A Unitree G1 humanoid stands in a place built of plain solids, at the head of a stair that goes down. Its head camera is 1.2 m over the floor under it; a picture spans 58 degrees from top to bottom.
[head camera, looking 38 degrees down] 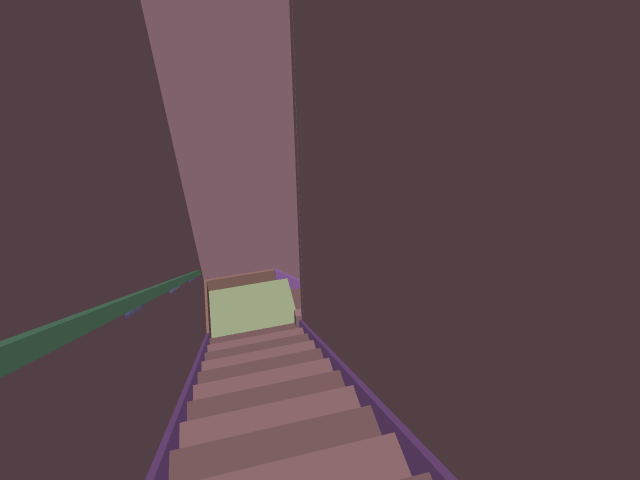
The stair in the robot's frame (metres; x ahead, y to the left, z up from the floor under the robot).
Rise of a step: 0.19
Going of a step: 0.24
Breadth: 0.87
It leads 14 degrees to the left of straight ahead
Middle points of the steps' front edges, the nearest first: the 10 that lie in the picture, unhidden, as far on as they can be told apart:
0.74 0.14 -0.39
0.97 0.20 -0.58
1.20 0.25 -0.77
1.43 0.31 -0.96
1.66 0.36 -1.16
1.89 0.42 -1.35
2.12 0.47 -1.54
2.35 0.53 -1.73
2.58 0.59 -1.92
2.80 0.66 -2.12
